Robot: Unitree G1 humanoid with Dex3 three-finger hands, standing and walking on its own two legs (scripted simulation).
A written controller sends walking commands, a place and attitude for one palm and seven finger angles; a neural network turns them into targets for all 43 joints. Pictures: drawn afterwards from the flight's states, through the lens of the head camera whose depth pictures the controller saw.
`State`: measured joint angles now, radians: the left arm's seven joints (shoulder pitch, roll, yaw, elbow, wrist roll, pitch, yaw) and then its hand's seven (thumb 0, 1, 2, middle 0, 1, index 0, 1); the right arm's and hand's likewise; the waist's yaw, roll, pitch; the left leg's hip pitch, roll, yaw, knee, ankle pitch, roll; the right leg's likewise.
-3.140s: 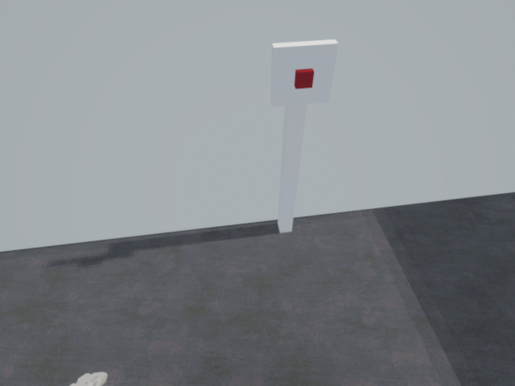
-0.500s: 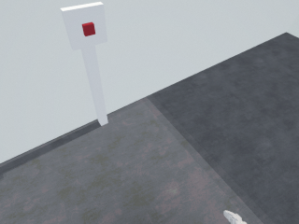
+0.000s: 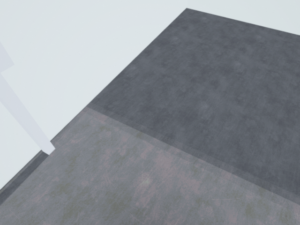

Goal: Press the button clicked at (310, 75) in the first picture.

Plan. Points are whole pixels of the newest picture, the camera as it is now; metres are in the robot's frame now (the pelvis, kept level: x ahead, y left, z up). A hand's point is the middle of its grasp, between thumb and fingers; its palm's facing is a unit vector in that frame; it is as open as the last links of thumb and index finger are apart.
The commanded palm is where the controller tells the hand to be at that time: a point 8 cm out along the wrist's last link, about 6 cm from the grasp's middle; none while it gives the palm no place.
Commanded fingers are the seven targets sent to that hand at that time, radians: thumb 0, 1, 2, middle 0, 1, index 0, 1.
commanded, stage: walk to a spot facing it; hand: left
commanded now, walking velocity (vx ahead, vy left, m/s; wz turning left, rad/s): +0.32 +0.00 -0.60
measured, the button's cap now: out of the picture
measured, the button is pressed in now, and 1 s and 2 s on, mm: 0 0 0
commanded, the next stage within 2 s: turn to face it in 1.08 s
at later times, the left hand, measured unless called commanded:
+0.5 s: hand out of the picture +0.12 +0.11 -0.17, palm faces -0.10 -0.98 -0.18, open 7.4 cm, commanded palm none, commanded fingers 0.00 0.90 0.90 -0.20 -0.30 -0.20 -0.30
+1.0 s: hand (129, 131) +0.50 +0.08 -0.17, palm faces -0.31 -0.94 -0.15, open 7.4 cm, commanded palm none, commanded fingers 0.00 0.90 0.90 -0.20 -0.30 -0.20 -0.30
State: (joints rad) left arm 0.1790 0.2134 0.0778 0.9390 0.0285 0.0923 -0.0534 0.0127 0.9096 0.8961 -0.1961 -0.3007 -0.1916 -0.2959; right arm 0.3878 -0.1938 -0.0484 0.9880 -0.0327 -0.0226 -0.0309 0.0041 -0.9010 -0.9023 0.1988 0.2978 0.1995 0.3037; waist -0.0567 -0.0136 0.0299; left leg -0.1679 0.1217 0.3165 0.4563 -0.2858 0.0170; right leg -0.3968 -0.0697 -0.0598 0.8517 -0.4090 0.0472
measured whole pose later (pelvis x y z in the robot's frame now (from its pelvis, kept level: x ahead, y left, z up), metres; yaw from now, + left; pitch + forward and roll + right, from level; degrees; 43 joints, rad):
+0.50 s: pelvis +0.15 -0.07 -0.01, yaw -12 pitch +0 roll -1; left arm 0.44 0.14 0.03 1.07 0.02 -0.06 0.01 0.01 0.91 0.90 -0.20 -0.30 -0.20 -0.30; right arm 0.14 -0.20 -0.06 0.95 -0.03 -0.01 0.02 0.01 -0.91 -0.90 0.19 0.30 0.19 0.30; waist 0.04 0.02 0.04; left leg -0.64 0.13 0.09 0.93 -0.16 -0.05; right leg 0.07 0.06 0.00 0.29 -0.36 -0.05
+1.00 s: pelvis +0.37 -0.06 +0.00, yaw -23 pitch -1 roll +0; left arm 0.22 0.19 0.10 1.00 0.03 0.02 -0.02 0.01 0.91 0.90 -0.19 -0.30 -0.19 -0.30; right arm 0.38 -0.16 -0.05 1.07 -0.02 -0.09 -0.03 -0.01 -0.93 -0.90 0.20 0.30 0.20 0.30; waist 0.00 -0.05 0.01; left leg -0.07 0.02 0.30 0.37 -0.28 0.06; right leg -0.67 -0.12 -0.02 1.12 -0.10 0.02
